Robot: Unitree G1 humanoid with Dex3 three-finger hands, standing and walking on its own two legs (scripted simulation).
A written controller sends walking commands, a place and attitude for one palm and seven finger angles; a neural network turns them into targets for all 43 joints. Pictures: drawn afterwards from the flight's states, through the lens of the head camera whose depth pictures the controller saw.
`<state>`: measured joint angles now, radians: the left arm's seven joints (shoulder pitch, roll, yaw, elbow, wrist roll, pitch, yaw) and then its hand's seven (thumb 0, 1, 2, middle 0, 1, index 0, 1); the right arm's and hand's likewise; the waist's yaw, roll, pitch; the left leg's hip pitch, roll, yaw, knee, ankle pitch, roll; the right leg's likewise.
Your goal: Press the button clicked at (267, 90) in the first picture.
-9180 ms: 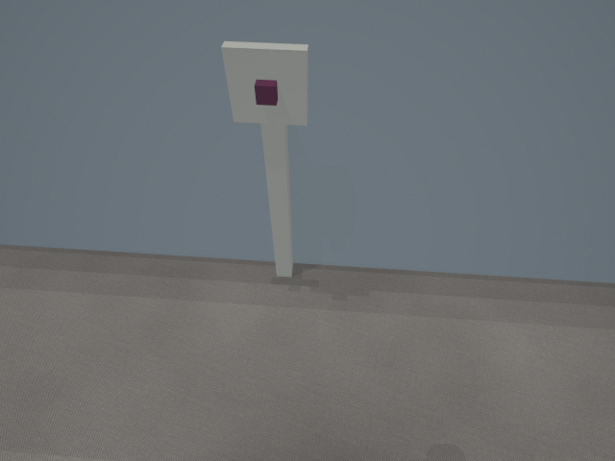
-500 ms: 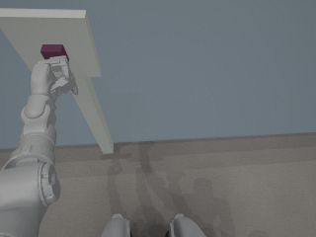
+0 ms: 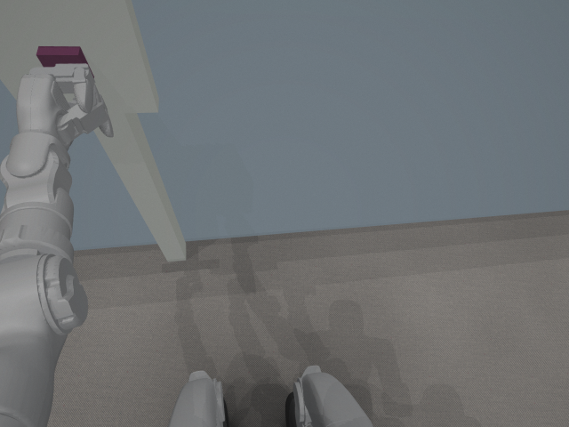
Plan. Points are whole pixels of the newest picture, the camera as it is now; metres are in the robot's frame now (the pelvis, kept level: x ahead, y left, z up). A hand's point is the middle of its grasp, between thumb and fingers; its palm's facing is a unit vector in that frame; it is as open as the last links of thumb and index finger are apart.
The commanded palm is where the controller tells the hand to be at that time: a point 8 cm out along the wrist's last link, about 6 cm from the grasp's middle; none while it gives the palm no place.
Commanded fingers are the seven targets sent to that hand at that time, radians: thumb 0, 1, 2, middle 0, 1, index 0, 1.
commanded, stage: pull the fist back off the button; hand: left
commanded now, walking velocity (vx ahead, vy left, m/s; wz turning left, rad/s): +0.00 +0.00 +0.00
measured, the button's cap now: (68, 61) +0.58 +0.22 +0.12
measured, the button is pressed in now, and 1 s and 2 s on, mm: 11 0 0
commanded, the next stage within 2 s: draw the hand back to the body in 1.06 s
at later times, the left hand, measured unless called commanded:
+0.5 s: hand (92, 126) +0.50 +0.20 +0.09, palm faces +0.03 -1.00 -0.02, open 3.3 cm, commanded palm +0.47 +0.24 +0.09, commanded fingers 0.00 0.90 0.90 -1.30 -1.50 -1.30 -1.50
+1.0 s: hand (91, 177) +0.43 +0.19 +0.08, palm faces +0.03 -1.00 -0.02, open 3.1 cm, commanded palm +0.40 +0.25 +0.09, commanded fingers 0.00 0.90 0.90 -1.30 -1.50 -1.30 -1.50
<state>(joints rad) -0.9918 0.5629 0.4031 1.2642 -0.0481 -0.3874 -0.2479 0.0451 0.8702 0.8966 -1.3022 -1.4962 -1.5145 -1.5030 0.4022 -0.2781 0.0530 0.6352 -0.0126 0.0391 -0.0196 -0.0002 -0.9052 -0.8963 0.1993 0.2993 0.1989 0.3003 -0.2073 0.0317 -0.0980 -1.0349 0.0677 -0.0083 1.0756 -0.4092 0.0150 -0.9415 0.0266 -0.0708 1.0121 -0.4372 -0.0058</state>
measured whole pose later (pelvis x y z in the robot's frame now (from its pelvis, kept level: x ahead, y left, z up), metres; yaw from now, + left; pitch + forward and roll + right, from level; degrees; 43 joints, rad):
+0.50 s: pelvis +0.01 +0.01 +0.01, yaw -1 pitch +19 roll -3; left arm -0.82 0.47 0.38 1.11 -0.10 -0.38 -0.21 0.03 0.90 0.90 -1.30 -1.50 -1.37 -1.50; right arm 0.39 -0.27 0.03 0.60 0.00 0.05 0.00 0.00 -0.90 -0.90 0.20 0.30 0.20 0.30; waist -0.16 0.03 -0.11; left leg -0.96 0.06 0.02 1.04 -0.42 0.03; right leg -0.88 0.02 -0.04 0.98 -0.44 0.01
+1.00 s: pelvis +0.04 +0.00 +0.03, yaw +1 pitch +15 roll -2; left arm -0.38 0.30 0.25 0.68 -0.20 -0.36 -0.22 0.02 0.90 0.90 -1.30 -1.50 -1.30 -1.50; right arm 0.29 -0.25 0.01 0.57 0.03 0.05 -0.01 0.00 -0.91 -0.90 0.20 0.30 0.20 0.30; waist -0.06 0.03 -0.12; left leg -0.77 0.04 0.02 0.95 -0.44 0.01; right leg -0.69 0.01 -0.05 0.91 -0.47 0.00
